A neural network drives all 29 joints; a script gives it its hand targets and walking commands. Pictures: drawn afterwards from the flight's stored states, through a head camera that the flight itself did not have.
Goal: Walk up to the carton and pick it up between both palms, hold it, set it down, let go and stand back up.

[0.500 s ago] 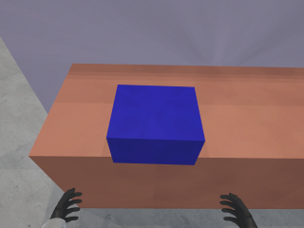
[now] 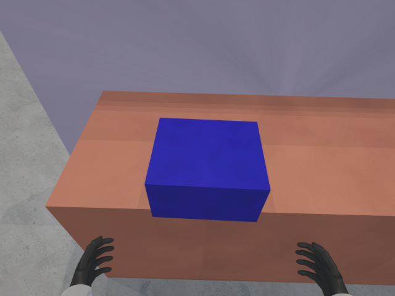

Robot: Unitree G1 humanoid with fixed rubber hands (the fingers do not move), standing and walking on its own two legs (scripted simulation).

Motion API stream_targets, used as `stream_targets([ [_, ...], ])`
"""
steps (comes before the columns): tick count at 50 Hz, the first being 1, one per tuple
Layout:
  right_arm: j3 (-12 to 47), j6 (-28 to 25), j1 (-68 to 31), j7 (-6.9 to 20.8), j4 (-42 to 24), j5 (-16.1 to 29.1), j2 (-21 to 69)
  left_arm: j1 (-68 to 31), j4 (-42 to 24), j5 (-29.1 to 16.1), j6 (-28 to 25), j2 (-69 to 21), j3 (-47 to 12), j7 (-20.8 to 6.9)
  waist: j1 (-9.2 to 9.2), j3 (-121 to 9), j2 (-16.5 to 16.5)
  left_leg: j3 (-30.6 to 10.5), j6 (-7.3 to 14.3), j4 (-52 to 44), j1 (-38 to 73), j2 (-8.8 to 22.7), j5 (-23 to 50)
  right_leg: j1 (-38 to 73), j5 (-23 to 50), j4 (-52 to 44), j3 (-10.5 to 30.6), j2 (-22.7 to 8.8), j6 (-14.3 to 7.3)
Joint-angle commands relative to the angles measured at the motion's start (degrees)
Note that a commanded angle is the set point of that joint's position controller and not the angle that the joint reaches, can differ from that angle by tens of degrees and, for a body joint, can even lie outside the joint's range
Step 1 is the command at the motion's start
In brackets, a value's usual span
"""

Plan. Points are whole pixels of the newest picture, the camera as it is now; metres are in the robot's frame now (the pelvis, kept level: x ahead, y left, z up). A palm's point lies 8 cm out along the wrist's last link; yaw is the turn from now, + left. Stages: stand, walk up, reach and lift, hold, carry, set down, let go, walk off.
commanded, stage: reach and lift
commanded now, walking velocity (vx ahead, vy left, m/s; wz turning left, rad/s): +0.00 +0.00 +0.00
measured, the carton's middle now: (206, 167) +0.45 -0.01 -0.04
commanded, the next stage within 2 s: none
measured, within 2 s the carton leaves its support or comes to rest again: neither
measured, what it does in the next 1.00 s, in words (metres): stands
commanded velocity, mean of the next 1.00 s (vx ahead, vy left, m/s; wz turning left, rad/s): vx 0.00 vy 0.00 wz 0.00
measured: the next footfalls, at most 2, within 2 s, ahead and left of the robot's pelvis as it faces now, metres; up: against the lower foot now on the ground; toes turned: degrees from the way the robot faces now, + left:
none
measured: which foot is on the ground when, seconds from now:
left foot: down 0.00-1.00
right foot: down 0.00-1.00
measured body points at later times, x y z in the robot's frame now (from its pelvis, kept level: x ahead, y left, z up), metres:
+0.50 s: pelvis +0.01 +0.00 +0.00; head +0.00 +0.00 +0.45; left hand +0.23 +0.23 +0.00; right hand +0.25 -0.24 -0.01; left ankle -0.01 +0.13 -0.75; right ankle -0.01 -0.12 -0.75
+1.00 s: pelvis +0.00 +0.00 +0.00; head +0.00 +0.00 +0.45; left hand +0.32 +0.22 +0.05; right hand +0.32 -0.24 +0.04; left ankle -0.01 +0.13 -0.75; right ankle -0.01 -0.12 -0.75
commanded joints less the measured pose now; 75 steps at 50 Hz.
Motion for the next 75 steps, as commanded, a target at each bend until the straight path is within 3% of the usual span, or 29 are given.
stream_targets([
  [1, -2.8, -3.6, -4.7, -0.3, -8.3, 0.9, -7.6, -4.8, -7.1, -1.7, -5.8, 5.8, 1.4, 0.7, -0.03, -5.0, -1.2, -0.8, -1.0, -1.0, 3.3, -3.1, 9.2, -5.2, 3.5, -4.0, 0.8, 1.8, -1.8],
  [5, -1.3, -5.7, -5.4, -0.5, -9.3, 2.3, -7.7, -5.1, -4.5, -3.3, -9.5, 6.2, 1.0, 0.0, 0.04, -6.3, -3.4, -1.0, -1.2, 0.2, 3.1, -3.2, 12.8, -3.4, 8.8, -3.3, 1.3, 1.7, -1.5],
  [11, 0.1, -8.3, -6.5, -0.6, -7.1, 6.2, -8.9, -6.1, -3.4, -4.0, -14.3, 6.9, 1.5, -0.1, 0.37, -9.0, -1.1, -1.8, -1.9, 1.0, 4.0, -3.4, 16.7, -1.7, 12.7, -2.6, 1.9, 1.9, -1.8],
  [18, 1.7, -11.1, -10.3, -1.2, -5.2, 9.7, -8.9, -10.8, -4.0, -4.0, -18.0, 6.7, 0.5, -0.3, -1.08, -8.6, 1.1, -2.2, -2.2, 1.8, 4.4, -3.5, 19.0, -0.9, 15.8, -1.9, 2.4, 1.9, -1.9],
  [21, 1.7, -11.4, -12.4, -1.0, -4.8, 10.0, -9.4, -12.3, -3.9, -4.4, -18.7, 5.9, 0.2, -0.1, -1.34, -8.3, 1.8, -2.5, -2.5, 1.1, 4.2, -3.1, 17.4, -1.8, 12.6, -2.2, 2.2, 1.9, -2.3],
  [27, 1.5, -10.9, -18.0, -0.9, -4.9, 9.8, -10.1, -17.4, 0.8, -5.9, -19.4, 5.7, -0.3, -0.2, -1.15, -7.1, -0.6, -2.7, -1.7, 0.2, 1.7, -2.9, 10.6, -3.7, 6.7, -2.3, 2.2, 1.8, -2.0],
  [33, 1.1, -7.3, -26.4, -1.0, -3.5, 10.0, -11.4, -27.0, 2.2, -7.4, -16.4, 6.6, -0.4, 0.9, -0.96, -10.9, -1.2, -2.6, -0.7, -0.4, 0.1, -2.7, 6.4, -4.3, 3.5, -1.4, 2.4, 1.6, -1.7],
  [37, 1.9, -5.5, -30.8, -1.3, -5.6, 11.1, -12.6, -30.8, 2.2, -7.9, -14.0, 7.7, 1.1, 0.8, -0.63, -16.0, -2.7, -2.2, -0.7, 0.7, 0.1, -3.2, 11.2, -1.7, 10.6, -0.4, 2.5, 1.9, -0.6],
  [41, 4.1, -3.4, -32.8, -1.8, -1.8, 13.2, -13.2, -33.0, 3.3, -5.7, -10.4, 7.7, 3.9, -0.4, -0.35, -16.1, -2.2, -2.0, -0.8, 1.0, 1.2, -3.5, 15.6, 0.3, 16.1, -0.3, 2.5, 2.0, 0.0],
  [46, 3.8, -0.7, -39.0, -2.8, -1.4, 13.7, -14.8, -39.7, 1.4, -5.5, -6.2, 7.5, 4.4, -1.4, -1.39, -16.9, -0.7, -1.9, -0.9, -0.2, 2.5, -3.4, 13.6, -1.1, 13.9, -1.5, 2.1, 2.1, 0.1],
  [52, 3.7, 2.6, -46.4, -2.8, 0.1, 14.1, -16.0, -46.6, 1.9, -5.9, -2.0, 7.9, 4.8, -1.7, -1.38, -17.2, 0.0, -2.0, -0.8, -0.2, 2.9, -3.3, 12.3, -3.5, 10.4, -2.6, 1.4, 2.5, 0.0],
  [58, 3.8, 4.1, -54.1, -3.0, -0.7, 15.2, -18.3, -53.7, -0.1, -6.0, 0.8, 9.8, 5.8, -1.5, -1.24, -24.6, -0.6, -2.0, -1.1, 1.4, 4.5, -3.1, 16.8, -3.4, 15.9, -1.5, 0.9, 2.9, 0.7],
  [64, 4.2, 7.0, -61.6, -3.0, 5.0, 15.6, -19.7, -60.0, 6.2, -6.1, 3.8, 10.5, 6.7, -2.1, -1.11, -25.7, -1.6, -2.1, -0.9, 1.3, 4.1, -2.7, 16.9, -4.5, 15.8, -1.9, 0.5, 3.2, 1.0],
  [69, 5.0, 8.0, -66.0, -2.8, 7.6, 16.2, -21.6, -63.9, 7.2, -6.2, 6.1, 11.1, 6.6, -2.6, -1.45, -29.1, -1.2, -1.9, -1.6, 2.7, 5.3, -2.8, 21.8, -3.7, 20.8, -1.4, -0.3, 3.8, 1.3],
  [75, 6.4, 9.2, -73.7, -2.7, 11.7, 17.8, -22.4, -71.5, 12.1, -7.3, 6.2, 13.4, 6.2, -2.3, -1.05, -31.3, -1.5, -1.6, -1.1, 3.3, 1.9, -2.9, 20.2, -4.5, 21.6, -0.8, 0.3, 3.5, 1.8],
])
